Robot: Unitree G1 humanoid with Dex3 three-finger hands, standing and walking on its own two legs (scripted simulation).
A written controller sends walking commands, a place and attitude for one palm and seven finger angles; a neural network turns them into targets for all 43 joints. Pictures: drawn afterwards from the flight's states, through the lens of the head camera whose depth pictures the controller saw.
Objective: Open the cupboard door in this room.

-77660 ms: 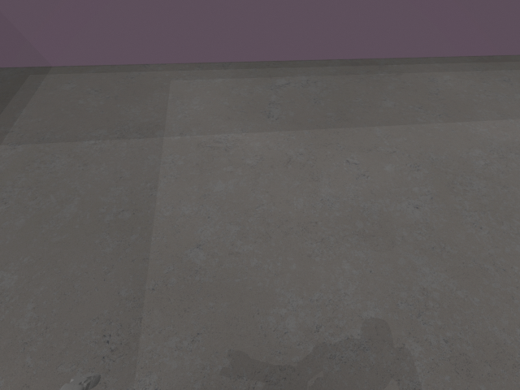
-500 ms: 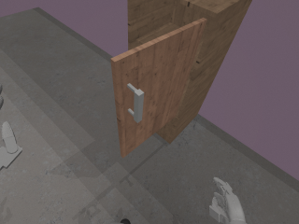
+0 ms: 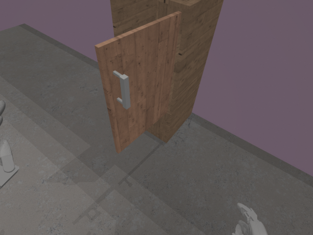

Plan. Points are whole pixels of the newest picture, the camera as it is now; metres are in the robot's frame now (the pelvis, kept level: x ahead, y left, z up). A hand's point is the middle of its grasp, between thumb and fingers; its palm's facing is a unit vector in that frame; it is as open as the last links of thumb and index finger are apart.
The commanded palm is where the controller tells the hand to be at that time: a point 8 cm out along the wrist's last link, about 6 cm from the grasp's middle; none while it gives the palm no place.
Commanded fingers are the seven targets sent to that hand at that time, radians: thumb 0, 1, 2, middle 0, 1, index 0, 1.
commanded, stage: stop stepping back and stand still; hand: left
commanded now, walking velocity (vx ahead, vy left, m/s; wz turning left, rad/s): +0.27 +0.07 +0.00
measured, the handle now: (121, 90) +0.58 +0.14 +0.02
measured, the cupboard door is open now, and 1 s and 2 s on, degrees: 85 85 85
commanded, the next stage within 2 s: let the arm hang, fingers relaxed in 0.38 s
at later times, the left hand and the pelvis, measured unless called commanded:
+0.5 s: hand (0, 185) +0.17 +0.27 +0.16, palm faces +0.43 -0.77 -0.48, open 7.4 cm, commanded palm none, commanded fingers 0.00 0.90 0.90 -0.20 -0.30 -0.20 -0.30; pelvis -0.02 +0.01 -0.01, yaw +2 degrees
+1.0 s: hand out of the picture -0.05 +0.19 -0.17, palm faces +0.12 -0.96 -0.24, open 7.1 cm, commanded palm none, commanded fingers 0.00 0.90 0.90 -0.20 -0.30 -0.20 -0.30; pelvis -0.03 -0.01 +0.01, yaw +6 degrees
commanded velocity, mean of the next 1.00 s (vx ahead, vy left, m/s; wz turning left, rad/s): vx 0.04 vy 0.00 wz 0.00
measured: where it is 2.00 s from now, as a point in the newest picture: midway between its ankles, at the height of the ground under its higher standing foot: outside the picture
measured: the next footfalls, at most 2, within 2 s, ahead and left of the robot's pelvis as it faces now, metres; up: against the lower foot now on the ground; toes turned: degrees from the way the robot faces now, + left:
none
